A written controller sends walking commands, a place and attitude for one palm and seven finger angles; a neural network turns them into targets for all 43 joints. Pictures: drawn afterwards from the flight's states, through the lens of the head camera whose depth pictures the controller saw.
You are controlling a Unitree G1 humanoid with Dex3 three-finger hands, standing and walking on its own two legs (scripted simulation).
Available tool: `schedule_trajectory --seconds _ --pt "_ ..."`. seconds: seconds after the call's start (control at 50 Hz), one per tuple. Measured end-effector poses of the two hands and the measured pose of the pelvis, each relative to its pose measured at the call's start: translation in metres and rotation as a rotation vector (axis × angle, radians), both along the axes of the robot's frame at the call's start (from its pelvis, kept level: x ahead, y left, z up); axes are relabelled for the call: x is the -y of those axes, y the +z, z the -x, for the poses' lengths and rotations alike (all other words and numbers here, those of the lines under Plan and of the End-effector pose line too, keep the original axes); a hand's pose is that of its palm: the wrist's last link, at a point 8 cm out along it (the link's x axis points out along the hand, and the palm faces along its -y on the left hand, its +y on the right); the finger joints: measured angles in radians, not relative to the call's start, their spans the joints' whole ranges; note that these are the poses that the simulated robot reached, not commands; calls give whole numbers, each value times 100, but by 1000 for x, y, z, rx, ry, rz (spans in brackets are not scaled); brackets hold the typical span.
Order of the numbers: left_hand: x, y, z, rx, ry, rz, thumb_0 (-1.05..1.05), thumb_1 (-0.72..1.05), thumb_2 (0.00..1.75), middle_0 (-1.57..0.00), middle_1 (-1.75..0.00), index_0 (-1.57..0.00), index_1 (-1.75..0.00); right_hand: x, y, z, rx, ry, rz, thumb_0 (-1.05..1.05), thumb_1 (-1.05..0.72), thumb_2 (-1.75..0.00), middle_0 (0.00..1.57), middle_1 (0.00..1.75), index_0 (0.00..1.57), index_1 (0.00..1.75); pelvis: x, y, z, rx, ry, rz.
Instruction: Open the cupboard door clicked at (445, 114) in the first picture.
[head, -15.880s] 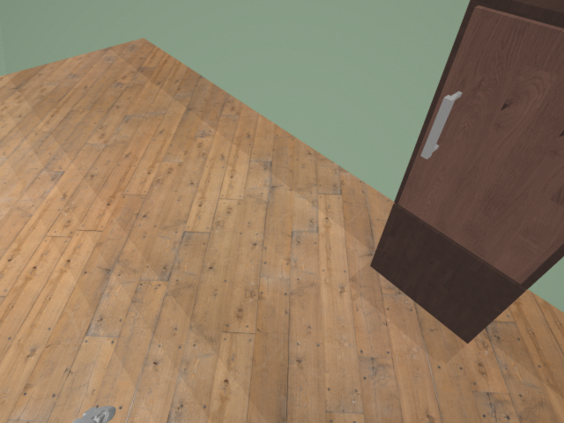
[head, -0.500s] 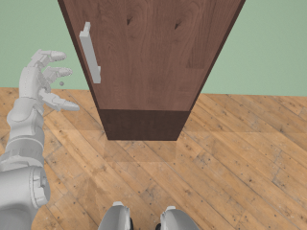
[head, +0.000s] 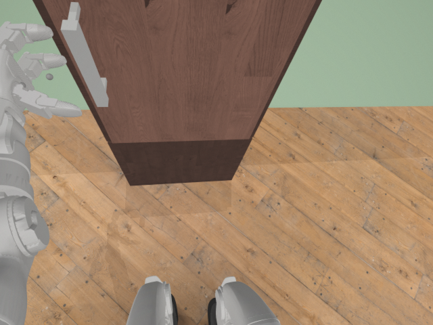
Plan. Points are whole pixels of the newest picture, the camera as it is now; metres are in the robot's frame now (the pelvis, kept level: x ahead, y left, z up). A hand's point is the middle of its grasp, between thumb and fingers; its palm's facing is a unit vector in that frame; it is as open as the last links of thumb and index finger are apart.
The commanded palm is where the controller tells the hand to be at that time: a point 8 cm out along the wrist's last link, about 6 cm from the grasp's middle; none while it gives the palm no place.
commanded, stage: move the hooked fingers beside the handle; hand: left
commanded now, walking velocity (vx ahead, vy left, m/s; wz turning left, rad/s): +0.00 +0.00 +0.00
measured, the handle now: (90, 61) +0.56 +0.17 +0.08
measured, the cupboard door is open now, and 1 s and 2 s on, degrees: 0 0 0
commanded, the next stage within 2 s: slide the fingers in behind the handle in 0.84 s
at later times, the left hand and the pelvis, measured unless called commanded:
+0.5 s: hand (51, 93) +0.50 +0.22 +0.07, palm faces +0.02 -1.00 +0.01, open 14.0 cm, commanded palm +0.48 +0.27 +0.07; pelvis +0.00 +0.01 +0.01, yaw +1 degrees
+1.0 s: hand (52, 82) +0.52 +0.23 +0.07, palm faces +0.02 -1.00 +0.00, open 14.0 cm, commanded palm +0.50 +0.26 +0.07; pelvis -0.01 +0.01 -0.01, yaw +0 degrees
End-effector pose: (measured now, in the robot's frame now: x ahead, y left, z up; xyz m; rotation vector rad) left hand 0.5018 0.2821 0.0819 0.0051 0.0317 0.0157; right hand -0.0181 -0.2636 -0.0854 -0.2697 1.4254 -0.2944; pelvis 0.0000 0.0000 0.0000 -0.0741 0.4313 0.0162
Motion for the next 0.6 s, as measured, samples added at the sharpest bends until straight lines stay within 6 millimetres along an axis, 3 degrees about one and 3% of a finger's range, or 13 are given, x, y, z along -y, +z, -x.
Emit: schedule_trajectory --seconds 0.14,0.32,0.44,0.6 --pt "-4 -11 7 -29 3 1 -2 -50 30 -30 -120 -30 -119 -10 2 -4 -12 -6 -21 0 -90 -90 20 30 20 30 -5 4 -6 3 -5 0" --pt "-3 6 16 32 -2 -4 -2 -50 30 -30 -120 -30 -120 -15 5 -26 33 17 -27 0 -90 -90 20 30 20 30 -11 10 -10 30 9 7" --pt "5 0 24 -24 -17 11 -2 -50 30 -30 -120 -30 -120 -16 6 -38 83 40 -28 0 -90 -90 20 30 20 30 -13 11 -7 47 13 4" --pt "-2 -6 30 39 30 -3 -2 -50 30 -30 -120 -30 -120 -12 2 -33 94 56 -6 0 -90 -90 20 30 20 30 -12 4 4 44 13 6"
